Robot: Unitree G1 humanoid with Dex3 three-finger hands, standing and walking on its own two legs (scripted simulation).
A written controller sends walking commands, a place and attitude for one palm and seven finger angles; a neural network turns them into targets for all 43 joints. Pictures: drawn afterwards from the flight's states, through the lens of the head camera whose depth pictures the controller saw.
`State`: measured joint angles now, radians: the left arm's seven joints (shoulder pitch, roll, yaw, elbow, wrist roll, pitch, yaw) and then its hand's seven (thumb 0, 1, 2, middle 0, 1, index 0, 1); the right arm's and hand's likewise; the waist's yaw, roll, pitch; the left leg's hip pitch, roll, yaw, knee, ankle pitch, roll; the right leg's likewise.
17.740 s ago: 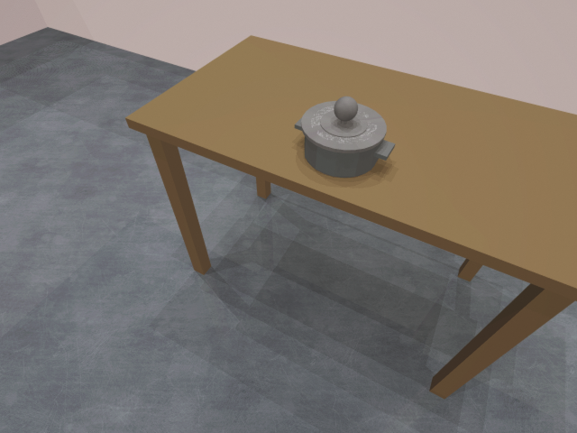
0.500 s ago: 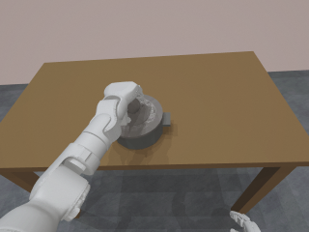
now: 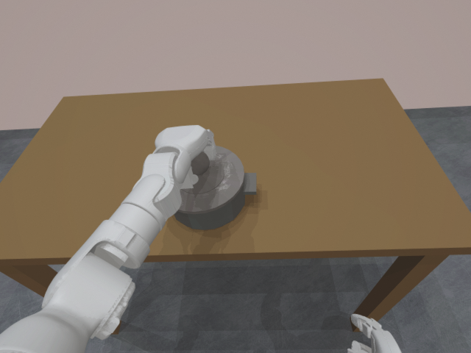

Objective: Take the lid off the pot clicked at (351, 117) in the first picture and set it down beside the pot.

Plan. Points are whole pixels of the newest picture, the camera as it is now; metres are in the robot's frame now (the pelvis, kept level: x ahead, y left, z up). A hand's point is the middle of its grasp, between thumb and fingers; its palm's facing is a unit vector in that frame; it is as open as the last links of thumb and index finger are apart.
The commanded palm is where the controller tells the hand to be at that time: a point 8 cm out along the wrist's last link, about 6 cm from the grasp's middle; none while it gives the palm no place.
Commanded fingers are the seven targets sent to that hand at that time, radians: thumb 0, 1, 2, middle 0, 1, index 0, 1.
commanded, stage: close the fingers and squeeze the knob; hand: left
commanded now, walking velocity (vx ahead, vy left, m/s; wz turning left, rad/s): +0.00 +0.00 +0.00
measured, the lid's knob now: (196, 162) +0.45 +0.08 +0.08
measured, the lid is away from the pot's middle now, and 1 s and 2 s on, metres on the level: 0.01 0.01 0.01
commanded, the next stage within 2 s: lift the lid straight up in 0.66 s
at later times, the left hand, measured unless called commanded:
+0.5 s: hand (189, 170) +0.42 +0.09 +0.10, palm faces -0.28 -0.04 -0.96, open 8.2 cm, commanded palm +0.40 +0.09 +0.16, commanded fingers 0.00 0.46 1.09 -0.91 -0.97 -0.77 -0.91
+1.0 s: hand (195, 168) +0.42 +0.08 +0.10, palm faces -0.28 -0.01 -0.96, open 8.2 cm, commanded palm +0.41 +0.08 +0.18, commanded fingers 0.00 0.55 1.13 -0.98 -0.99 -0.82 -0.94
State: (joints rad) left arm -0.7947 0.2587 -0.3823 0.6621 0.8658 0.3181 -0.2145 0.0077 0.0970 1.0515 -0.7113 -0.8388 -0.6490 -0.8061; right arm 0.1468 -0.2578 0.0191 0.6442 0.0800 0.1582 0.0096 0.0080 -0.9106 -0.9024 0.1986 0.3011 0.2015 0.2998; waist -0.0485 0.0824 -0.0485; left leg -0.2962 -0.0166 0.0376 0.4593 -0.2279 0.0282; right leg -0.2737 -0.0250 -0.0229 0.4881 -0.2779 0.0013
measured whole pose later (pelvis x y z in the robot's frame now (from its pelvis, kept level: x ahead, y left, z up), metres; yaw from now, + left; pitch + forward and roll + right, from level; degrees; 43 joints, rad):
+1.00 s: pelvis -0.01 +0.00 +0.00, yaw +1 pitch +3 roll +1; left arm -0.84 0.25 -0.45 0.68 0.85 0.31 -0.21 0.01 0.15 0.96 -0.80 -0.89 -0.63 -0.84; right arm 0.16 -0.25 0.02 0.67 0.08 0.13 0.01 0.01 -0.91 -0.90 0.20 0.30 0.20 0.30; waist -0.05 0.09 -0.03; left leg -0.30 -0.02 0.03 0.46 -0.22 0.03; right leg -0.27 -0.03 -0.03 0.50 -0.28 0.00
